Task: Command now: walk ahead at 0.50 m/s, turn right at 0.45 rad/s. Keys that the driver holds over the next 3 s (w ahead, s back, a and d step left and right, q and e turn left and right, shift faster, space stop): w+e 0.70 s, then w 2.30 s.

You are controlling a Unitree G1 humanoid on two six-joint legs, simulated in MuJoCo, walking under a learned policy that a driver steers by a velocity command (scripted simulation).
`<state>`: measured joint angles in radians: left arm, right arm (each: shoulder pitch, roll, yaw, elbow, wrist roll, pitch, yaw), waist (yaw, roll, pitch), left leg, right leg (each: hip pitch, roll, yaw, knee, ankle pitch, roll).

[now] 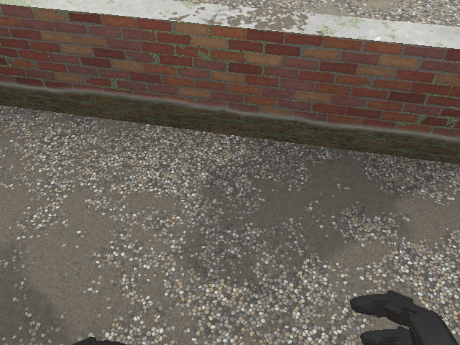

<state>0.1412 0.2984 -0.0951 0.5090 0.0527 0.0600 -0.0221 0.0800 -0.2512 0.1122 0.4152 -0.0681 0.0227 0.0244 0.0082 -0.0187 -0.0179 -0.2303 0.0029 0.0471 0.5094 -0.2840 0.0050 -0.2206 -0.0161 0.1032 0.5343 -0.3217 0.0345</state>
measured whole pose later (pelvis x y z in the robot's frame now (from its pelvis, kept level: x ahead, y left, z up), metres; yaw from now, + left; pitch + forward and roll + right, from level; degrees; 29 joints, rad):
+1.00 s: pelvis +0.00 +0.01 -0.01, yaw -20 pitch -1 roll +1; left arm 0.25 0.20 -0.06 0.48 0.01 0.08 -0.01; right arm 0.11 -0.22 0.05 0.54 -0.07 0.04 -0.03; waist 0.04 0.01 0.00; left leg -0.15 0.11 0.33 0.59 -0.40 0.00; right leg -0.31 0.12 0.35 0.65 -0.31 0.04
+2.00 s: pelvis +0.00 +0.02 -0.01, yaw -26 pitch -2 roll +1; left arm 0.14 0.24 -0.08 0.51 0.02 0.05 -0.02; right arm 0.20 -0.26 0.09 0.56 -0.07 0.07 -0.03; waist -0.01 -0.01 0.02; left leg -0.11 0.12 0.41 0.58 -0.41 0.01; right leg -0.32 0.04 0.13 0.62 -0.26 0.01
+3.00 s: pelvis +0.00 +0.03 -0.01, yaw -27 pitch -2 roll +1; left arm 0.13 0.24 -0.09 0.52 0.02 0.05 -0.02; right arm 0.20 -0.25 0.10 0.55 -0.07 0.07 -0.02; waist -0.01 -0.01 0.01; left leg -0.11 0.12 0.40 0.57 -0.41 0.01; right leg -0.33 0.03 0.11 0.61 -0.25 0.01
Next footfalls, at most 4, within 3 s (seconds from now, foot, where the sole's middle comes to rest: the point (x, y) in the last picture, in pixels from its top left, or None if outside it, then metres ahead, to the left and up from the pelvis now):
none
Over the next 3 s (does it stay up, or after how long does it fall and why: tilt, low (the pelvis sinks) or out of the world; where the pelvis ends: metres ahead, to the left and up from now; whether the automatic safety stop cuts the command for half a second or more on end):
stays up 0.00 0.03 -0.01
